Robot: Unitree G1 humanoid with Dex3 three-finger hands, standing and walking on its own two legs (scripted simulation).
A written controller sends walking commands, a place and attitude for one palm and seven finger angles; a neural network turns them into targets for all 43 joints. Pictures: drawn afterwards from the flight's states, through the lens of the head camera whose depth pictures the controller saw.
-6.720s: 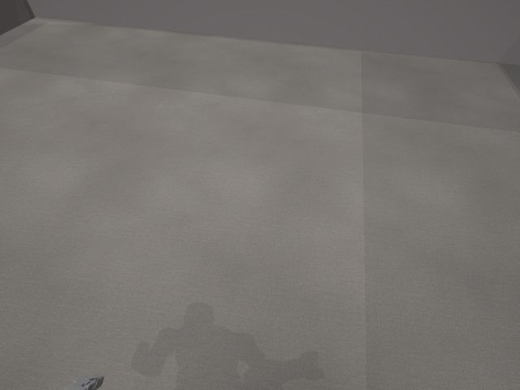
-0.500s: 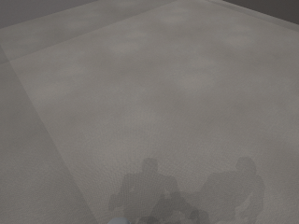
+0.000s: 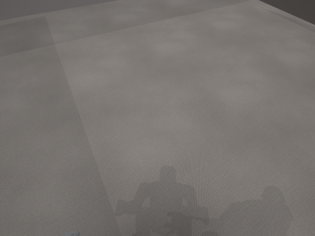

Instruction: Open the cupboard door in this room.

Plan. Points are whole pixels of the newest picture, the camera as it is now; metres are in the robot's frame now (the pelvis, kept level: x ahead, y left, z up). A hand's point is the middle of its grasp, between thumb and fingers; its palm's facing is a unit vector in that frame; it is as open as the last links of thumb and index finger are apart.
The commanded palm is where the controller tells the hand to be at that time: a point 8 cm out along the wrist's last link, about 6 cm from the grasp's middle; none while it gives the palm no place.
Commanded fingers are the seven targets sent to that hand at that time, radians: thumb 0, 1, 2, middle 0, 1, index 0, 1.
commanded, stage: turn or walk to find it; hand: left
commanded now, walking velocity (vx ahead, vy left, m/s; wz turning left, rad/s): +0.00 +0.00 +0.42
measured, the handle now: out of the picture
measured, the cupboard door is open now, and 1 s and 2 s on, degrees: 0 0 0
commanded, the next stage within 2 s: none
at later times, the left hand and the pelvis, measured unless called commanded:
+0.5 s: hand out of the picture -0.04 +0.20 -0.18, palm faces +0.27 -0.94 -0.23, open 7.4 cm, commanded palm none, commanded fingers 0.00 0.90 0.90 -0.20 -0.30 -0.20 -0.30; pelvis -0.03 +0.00 -0.01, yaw +15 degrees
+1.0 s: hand out of the picture -0.02 +0.21 -0.15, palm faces +0.41 -0.86 -0.29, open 7.4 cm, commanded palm none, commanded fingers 0.00 0.90 0.90 -0.20 -0.30 -0.20 -0.30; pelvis -0.05 -0.02 -0.01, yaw +25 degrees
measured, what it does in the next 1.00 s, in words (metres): steps on the spot, turning left: right foot, then left foot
